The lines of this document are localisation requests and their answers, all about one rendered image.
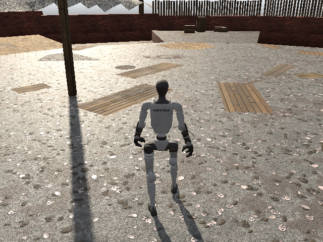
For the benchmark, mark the robot left upper arm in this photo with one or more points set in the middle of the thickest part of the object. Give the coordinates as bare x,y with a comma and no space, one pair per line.
143,114

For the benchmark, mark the left robot hand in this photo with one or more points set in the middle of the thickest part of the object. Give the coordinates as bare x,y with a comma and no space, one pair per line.
141,139

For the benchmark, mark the humanoid robot head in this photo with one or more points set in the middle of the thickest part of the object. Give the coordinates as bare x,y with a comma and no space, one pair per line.
162,88

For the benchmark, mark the humanoid robot torso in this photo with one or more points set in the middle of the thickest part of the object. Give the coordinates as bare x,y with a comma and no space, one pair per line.
161,121

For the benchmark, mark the right robot forearm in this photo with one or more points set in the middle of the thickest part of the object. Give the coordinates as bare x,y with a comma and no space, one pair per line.
186,136

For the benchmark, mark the left robot forearm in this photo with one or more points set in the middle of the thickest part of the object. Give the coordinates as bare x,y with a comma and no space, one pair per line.
138,132

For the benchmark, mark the right robot hand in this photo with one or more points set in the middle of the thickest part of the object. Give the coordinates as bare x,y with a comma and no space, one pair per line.
190,150

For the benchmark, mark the robot right upper arm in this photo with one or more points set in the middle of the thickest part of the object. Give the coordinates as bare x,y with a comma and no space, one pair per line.
180,115

